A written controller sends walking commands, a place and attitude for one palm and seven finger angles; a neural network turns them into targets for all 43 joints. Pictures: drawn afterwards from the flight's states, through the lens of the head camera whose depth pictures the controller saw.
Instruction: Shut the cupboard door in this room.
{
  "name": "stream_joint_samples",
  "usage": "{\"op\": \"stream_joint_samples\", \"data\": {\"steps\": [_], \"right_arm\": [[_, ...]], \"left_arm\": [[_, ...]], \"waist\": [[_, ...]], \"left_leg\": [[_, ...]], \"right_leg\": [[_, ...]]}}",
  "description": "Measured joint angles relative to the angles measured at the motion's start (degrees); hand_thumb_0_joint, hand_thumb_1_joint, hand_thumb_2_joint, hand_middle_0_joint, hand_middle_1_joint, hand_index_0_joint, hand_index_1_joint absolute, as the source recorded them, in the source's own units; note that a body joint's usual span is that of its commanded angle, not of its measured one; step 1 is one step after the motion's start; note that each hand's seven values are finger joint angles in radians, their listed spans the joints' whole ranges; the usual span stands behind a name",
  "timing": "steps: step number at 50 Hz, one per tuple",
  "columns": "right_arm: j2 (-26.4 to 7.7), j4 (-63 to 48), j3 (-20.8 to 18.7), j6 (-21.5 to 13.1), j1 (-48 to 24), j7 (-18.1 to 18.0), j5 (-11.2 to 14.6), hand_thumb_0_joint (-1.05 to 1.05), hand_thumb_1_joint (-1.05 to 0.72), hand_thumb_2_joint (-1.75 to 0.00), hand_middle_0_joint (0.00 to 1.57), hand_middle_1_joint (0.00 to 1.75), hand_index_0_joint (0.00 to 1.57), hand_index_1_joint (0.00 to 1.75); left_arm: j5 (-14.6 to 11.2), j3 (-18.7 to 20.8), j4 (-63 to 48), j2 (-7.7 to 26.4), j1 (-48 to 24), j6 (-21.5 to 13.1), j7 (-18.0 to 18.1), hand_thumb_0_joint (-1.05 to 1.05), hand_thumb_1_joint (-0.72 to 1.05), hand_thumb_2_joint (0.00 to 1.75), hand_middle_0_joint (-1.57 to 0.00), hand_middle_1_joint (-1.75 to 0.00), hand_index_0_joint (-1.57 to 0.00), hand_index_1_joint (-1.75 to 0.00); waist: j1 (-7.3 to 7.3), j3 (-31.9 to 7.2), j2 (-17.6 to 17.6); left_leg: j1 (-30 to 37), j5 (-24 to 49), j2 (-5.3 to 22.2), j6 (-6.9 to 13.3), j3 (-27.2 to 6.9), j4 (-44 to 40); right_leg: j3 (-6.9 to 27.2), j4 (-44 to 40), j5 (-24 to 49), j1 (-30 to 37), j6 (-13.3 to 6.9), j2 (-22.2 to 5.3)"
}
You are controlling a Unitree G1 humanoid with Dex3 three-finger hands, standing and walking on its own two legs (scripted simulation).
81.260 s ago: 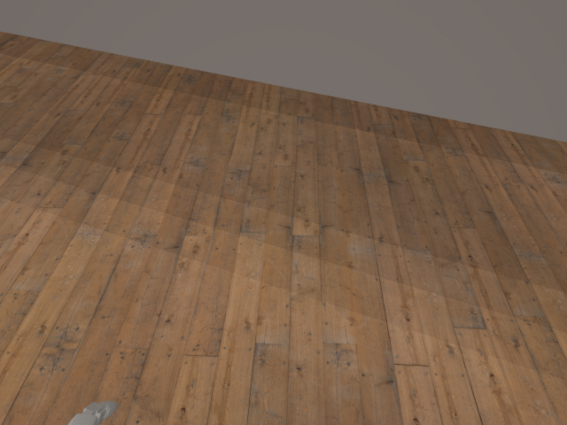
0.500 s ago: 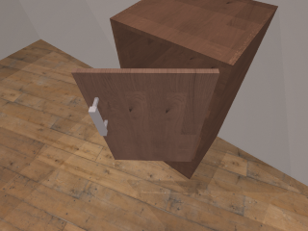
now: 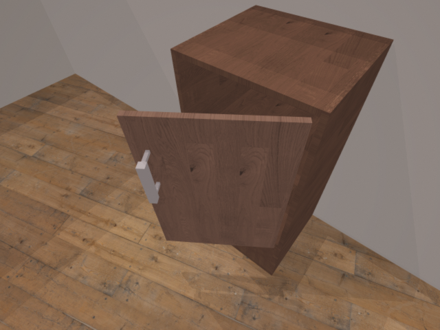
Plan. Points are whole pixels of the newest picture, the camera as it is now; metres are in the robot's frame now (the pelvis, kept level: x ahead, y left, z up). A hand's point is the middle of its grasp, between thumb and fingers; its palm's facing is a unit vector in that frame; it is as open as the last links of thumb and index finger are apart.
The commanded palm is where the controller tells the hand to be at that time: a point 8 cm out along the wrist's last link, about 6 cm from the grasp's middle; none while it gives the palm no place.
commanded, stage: raise the hand and make a fist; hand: left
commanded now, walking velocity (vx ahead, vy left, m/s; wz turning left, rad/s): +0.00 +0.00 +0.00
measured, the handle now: (150, 177) +0.46 +0.20 -0.04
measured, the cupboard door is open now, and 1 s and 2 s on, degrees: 34 34 34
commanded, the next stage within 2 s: bring the fist close to the handle in 1.90 s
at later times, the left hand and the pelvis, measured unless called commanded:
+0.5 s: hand out of the picture +0.08 +0.20 -0.08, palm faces +0.08 -1.00 -0.03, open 5.7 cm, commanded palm +0.09 +0.24 -0.06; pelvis -0.10 +0.01 -0.11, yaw +3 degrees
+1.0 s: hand out of the picture +0.12 +0.22 -0.05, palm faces -0.02 -1.00 -0.04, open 3.5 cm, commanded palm +0.10 +0.27 -0.05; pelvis -0.09 +0.04 -0.11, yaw +3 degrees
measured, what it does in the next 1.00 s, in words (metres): lowers itself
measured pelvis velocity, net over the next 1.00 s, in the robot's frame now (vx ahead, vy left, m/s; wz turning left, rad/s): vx -0.09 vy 0.04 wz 0.05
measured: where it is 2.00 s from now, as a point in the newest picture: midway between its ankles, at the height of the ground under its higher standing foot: outside the picture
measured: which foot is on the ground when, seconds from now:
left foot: down 0.00-1.00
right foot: down 0.00-1.00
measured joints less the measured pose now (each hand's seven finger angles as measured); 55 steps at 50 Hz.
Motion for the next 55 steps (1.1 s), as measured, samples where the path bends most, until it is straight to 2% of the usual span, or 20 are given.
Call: {"op": "stream_joint_samples", "data": {"steps": [1,2,5,8,11,14,17,20,23,26,30,32,35,37,39,41,44,48,52,55], "right_arm": [[0.2,-1.8,0.0,-1.2,0.3,-1.3,-0.1,0.01,-0.92,-0.90,0.20,0.30,0.20,0.30],[0.0,-4.2,0.5,-3.9,1.2,-2.9,0.6,0.01,-0.92,-0.90,0.20,0.30,0.20,0.30],[-2.8,-9.2,0.0,-11.7,4.1,-3.9,2.2,0.01,-0.92,-0.90,0.20,0.30,0.20,0.30],[-5.0,-13.7,-1.8,-15.7,2.4,-3.1,2.2,0.01,-0.92,-0.90,0.20,0.30,0.20,0.30],[-5.5,-19.2,-3.0,-17.8,-1.5,-1.5,1.1,0.01,-0.92,-0.90,0.20,0.30,0.20,0.30],[-4.9,-24.9,-3.9,-18.0,-4.9,0.9,0.4,0.01,-0.91,-0.90,0.20,0.30,0.20,0.30],[-5.5,-30.4,-4.5,-16.8,-6.8,2.3,0.4,0.01,-0.91,-0.90,0.20,0.30,0.20,0.30],[-6.6,-34.9,-4.8,-15.1,-8.0,2.3,0.8,0.01,-0.91,-0.90,0.20,0.30,0.20,0.30],[-6.8,-37.1,-4.1,-14.4,-8.5,1.4,1.0,0.01,-0.91,-0.90,0.19,0.30,0.20,0.30],[-6.0,-37.1,-2.2,-14.6,-8.3,0.4,0.9,0.01,-0.91,-0.90,0.19,0.30,0.20,0.30],[-4.3,-35.6,1.3,-14.6,-7.1,-0.5,1.2,0.01,-0.91,-0.90,0.20,0.30,0.20,0.30],[-3.2,-35.0,2.6,-13.9,-5.9,-0.6,1.7,0.01,-0.91,-0.90,0.20,0.30,0.20,0.30],[-1.6,-35.0,3.5,-11.6,-3.3,-0.7,2.7,0.01,-0.90,-0.90,0.20,0.30,0.21,0.30],[-1.1,-35.4,3.5,-10.3,-1.3,-1.0,3.0,0.01,-0.90,-0.90,0.20,0.30,0.21,0.30],[-1.2,-35.5,3.0,-9.9,0.6,-1.5,2.9,0.01,-0.90,-0.90,0.20,0.30,0.21,0.30],[-1.7,-35.3,2.2,-10.2,2.3,-1.7,2.5,0.01,-0.90,-0.90,0.20,0.30,0.21,0.30],[-3.3,-34.3,1.0,-11.4,3.7,-1.4,1.6,0.01,-0.90,-0.90,0.20,0.30,0.21,0.30],[-6.1,-33.4,0.0,-12.5,2.3,-0.8,1.5,0.01,-0.90,-0.90,0.20,0.30,0.20,0.30],[-6.8,-34.7,-0.6,-12.5,-0.6,-1.0,2.2,0.01,-0.91,-0.90,0.20,0.30,0.20,0.30],[-5.7,-36.5,-0.7,-11.9,-2.2,-1.3,2.3,0.01,-0.91,-0.90,0.20,0.30,0.20,0.30]], "left_arm": [[-2.2,2.5,-9.0,-0.1,2.2,3.5,-0.8,0.00,0.92,0.90,-0.20,-0.30,-0.20,-0.30],[-4.3,2.7,-19.2,0.5,5.6,3.1,-0.6,0.01,0.92,0.90,-0.21,-0.30,-0.21,-0.30],[-8.4,0.8,-40.6,0.9,10.9,-1.9,2.0,0.01,0.92,0.90,-0.22,-0.31,-0.21,-0.31],[-9.7,1.5,-49.2,-0.5,7.0,-7.8,1.3,0.01,0.92,0.90,-0.24,-0.33,-0.23,-0.33],[-10.7,3.5,-50.2,-1.4,1.6,-18.0,-4.2,0.01,0.92,0.90,-0.27,-0.37,-0.27,-0.37],[-12.1,4.6,-49.5,-1.8,-0.1,-28.5,-13.2,0.00,0.92,0.90,-0.31,-0.42,-0.31,-0.42],[-11.8,4.5,-49.6,-1.0,2.6,-33.3,-20.2,0.00,0.91,0.90,-0.36,-0.47,-0.36,-0.47],[-11.9,4.1,-50.9,0.9,6.8,-31.2,-21.2,0.00,0.91,0.90,-0.42,-0.53,-0.42,-0.53],[-12.9,4.6,-55.1,2.7,10.2,-29.1,-18.1,0.01,0.90,0.90,-0.48,-0.59,-0.47,-0.59],[-14.2,4.9,-61.9,4.1,10.6,-30.1,-15.5,0.02,0.90,0.90,-0.53,-0.65,-0.53,-0.65],[-14.5,2.9,-67.8,4.3,5.6,-29.9,-16.5,0.02,0.91,0.90,-0.60,-0.73,-0.59,-0.73],[-13.6,1.4,-67.9,4.2,2.7,-26.3,-17.9,0.01,0.91,0.90,-0.63,-0.77,-0.63,-0.77],[-12.5,0.4,-65.6,4.3,1.1,-17.5,-19.3,0.01,0.91,0.90,-0.69,-0.83,-0.69,-0.83],[-12.7,0.9,-64.7,4.3,2.2,-12.2,-18.5,0.01,0.90,0.90,-0.72,-0.87,-0.72,-0.86],[-13.5,2.3,-65.1,4.2,4.6,-10.2,-16.1,0.01,0.90,0.90,-0.76,-0.91,-0.76,-0.90],[-14.2,4.3,-66.4,4.2,7.3,-12.0,-13.2,0.02,0.90,0.90,-0.80,-0.95,-0.80,-0.94],[-14.3,6.7,-68.3,4.7,9.9,-18.7,-10.7,0.02,0.90,0.90,-0.85,-1.01,-0.85,-1.00],[-14.3,6.3,-68.3,5.2,9.3,-24.9,-13.2,0.01,0.91,0.90,-0.92,-1.09,-0.92,-1.08],[-13.4,3.2,-66.5,5.5,8.0,-21.6,-17.8,0.01,0.91,0.90,-1.00,-1.17,-1.00,-1.16],[-13.5,3.2,-67.2,6.3,8.4,-18.1,-18.3,0.01,0.90,0.90,-1.05,-1.23,-1.05,-1.22]], "waist": [[0.51,1.9,-0.3],[1.10,2.8,-0.9],[0.35,-0.1,0.7],[-1.26,-3.1,1.3],[-1.75,-6.3,-0.6],[-1.24,-7.8,-4.4],[-0.38,-8.4,-6.5],[1.03,-8.0,-6.2],[2.34,-7.8,-4.6],[3.38,-7.9,-3.0],[3.10,-8.1,-0.5],[2.35,-8.4,0.2],[0.90,-8.6,0.4],[-0.08,-8.7,0.1],[-0.65,-8.8,-0.1],[-0.70,-9.0,-0.5],[-0.31,-9.8,-0.9],[-0.01,-10.1,-0.4],[-0.19,-9.8,-0.5],[-0.29,-9.7,-1.0]], "left_leg": [[-1.4,0.2,0.6,0.5,1.1,3.8],[-2.8,-0.5,0.7,1.0,1.6,7.0],[-4.6,-5.0,0.3,0.3,-0.2,7.6],[-10.2,-4.0,-1.6,1.0,-1.3,11.0],[-19.1,-4.9,-2.4,1.3,-0.3,16.6],[-27.7,-6.9,-2.1,1.0,0.9,23.9],[-35.3,-9.5,-1.6,1.0,0.8,32.1],[-41.2,-11.5,-1.5,1.1,-0.1,39.2],[-45.7,-12.8,-1.5,1.4,-1.3,44.2],[-49.0,-13.3,-1.6,1.6,-2.6,47.6],[-51.6,-13.2,-2.0,2.0,-4.0,49.7],[-52.0,-12.9,-2.1,2.3,-3.8,49.6],[-51.0,-12.2,-2.0,2.9,-2.5,47.6],[-49.5,-11.7,-2.1,3.2,-1.6,45.6],[-48.0,-11.4,-2.0,3.4,-1.0,43.9],[-47.0,-11.4,-2.0,3.5,-0.8,42.9],[-47.3,-11.9,-2.2,3.7,-1.2,43.1],[-49.2,-13.2,-2.6,3.9,-2.2,45.5],[-49.9,-14.0,-2.6,4.1,-2.1,46.3],[-49.2,-14.3,-2.3,3.9,-1.9,45.6]], "right_leg": [[0.1,0.7,0.1,0.0,0.1,0.2],[0.7,3.1,-0.5,-1.3,0.1,0.3],[-0.5,7.5,-3.0,-4.8,0.3,-0.2],[-1.5,10.9,-3.6,-9.7,0.7,-2.2],[-0.5,17.6,-4.7,-19.4,1.1,-3.3],[0.7,25.3,-6.3,-28.7,0.5,-3.2],[0.6,32.5,-8.2,-36.0,0.1,-3.0],[-0.3,38.2,-9.9,-40.9,0.1,-3.2],[-1.5,41.8,-10.7,-44.3,0.2,-3.3],[-2.6,43.8,-11.0,-46.6,0.3,-3.4],[-3.3,44.5,-10.5,-48.0,0.7,-2.9],[-3.0,44.1,-10.1,-48.4,1.1,-2.8],[-1.6,42.6,-9.2,-47.9,1.6,-2.6],[-0.6,41.0,-8.8,-46.9,2.0,-2.5],[0.1,39.5,-8.3,-45.7,2.1,-2.3],[0.3,38.5,-8.2,-44.8,2.2,-2.2],[-0.1,38.4,-8.7,-44.6,2.3,-2.4],[-1.1,40.1,-10.1,-45.8,2.5,-2.8],[-1.0,40.9,-10.7,-46.6,2.9,-2.8],[-0.7,40.3,-10.9,-46.1,2.8,-2.5]]}}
